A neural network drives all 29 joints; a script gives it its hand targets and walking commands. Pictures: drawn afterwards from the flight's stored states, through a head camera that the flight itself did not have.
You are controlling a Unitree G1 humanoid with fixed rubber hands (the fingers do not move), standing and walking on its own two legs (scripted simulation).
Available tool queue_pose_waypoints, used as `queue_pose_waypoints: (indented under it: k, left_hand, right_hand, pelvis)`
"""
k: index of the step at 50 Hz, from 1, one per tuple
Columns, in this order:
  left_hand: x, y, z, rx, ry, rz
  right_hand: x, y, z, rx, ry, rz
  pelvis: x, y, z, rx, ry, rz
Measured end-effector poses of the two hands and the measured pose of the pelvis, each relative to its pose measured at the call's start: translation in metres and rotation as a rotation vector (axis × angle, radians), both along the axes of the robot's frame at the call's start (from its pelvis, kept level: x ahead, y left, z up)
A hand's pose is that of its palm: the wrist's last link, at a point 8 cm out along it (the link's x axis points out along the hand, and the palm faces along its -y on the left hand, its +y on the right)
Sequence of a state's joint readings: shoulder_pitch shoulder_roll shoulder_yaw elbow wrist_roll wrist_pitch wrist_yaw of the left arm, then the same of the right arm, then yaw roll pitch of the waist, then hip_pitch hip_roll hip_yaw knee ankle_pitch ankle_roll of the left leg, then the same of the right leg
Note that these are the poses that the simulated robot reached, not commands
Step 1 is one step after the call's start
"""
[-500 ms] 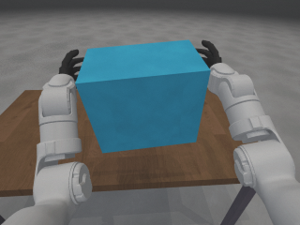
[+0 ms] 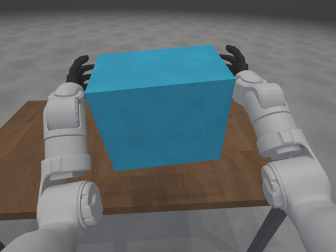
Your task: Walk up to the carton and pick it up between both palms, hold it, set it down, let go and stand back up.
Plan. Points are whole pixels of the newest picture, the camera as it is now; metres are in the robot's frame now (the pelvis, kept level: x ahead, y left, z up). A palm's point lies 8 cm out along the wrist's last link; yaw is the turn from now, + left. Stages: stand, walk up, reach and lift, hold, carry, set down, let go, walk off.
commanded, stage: hold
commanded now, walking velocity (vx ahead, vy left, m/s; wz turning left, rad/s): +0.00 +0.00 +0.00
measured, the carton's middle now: (162, 109) +0.37 +0.00 +0.22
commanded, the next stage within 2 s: none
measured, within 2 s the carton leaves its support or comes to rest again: neither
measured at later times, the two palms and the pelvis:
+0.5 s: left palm (76, 89) +0.36 +0.19 +0.28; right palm (238, 78) +0.37 -0.17 +0.30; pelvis +0.00 +0.00 +0.00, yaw +0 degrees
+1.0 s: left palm (76, 89) +0.36 +0.19 +0.28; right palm (238, 78) +0.37 -0.17 +0.30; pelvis +0.00 +0.00 +0.00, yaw +0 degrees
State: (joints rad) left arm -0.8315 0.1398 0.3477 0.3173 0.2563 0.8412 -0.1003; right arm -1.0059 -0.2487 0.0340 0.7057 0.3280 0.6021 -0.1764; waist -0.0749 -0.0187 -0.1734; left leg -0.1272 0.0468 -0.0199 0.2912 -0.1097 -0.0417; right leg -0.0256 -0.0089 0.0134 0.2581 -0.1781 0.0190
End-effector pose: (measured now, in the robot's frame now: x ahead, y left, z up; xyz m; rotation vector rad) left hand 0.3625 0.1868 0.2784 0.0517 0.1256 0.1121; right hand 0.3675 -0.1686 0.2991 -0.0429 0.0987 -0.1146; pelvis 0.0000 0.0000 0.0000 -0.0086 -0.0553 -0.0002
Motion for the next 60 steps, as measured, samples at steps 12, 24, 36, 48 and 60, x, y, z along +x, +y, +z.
queue_pose_waypoints:
  k: [12, 24, 36, 48, 60]
  left_hand:
    - [-0.0008, -0.0003, -0.0001, -0.001, -0.003, 0.002]
    - [-0.0015, -0.0002, 0.0008, -0.001, -0.004, 0.003]
    - [-0.0007, -0.0001, 0.0012, 0.000, -0.003, 0.001]
    - [-0.0007, 0.0001, 0.0004, 0.000, -0.003, 0.001]
    - [-0.0015, 0.0001, 0.0002, -0.001, -0.004, 0.002]
  right_hand:
    - [-0.0003, -0.0003, -0.0005, 0.001, -0.003, 0.001]
    - [-0.0008, -0.0002, 0.0003, 0.001, -0.004, 0.002]
    - [-0.0005, -0.0001, 0.0007, 0.000, -0.003, 0.001]
    - [-0.0003, 0.0002, 0.0002, 0.001, -0.003, 0.001]
    - [-0.0008, 0.0001, -0.0001, 0.000, -0.004, 0.001]
  pelvis:
    - [0.0004, -0.0002, 0.0000, 0.000, -0.001, 0.001]
    - [0.0000, -0.0005, -0.0001, 0.000, -0.002, 0.001]
    - [0.0000, -0.0004, 0.0000, 0.000, -0.001, 0.001]
    - [0.0003, 0.0000, -0.0001, 0.000, -0.001, 0.001]
    - [0.0001, -0.0002, -0.0001, 0.000, -0.002, 0.001]
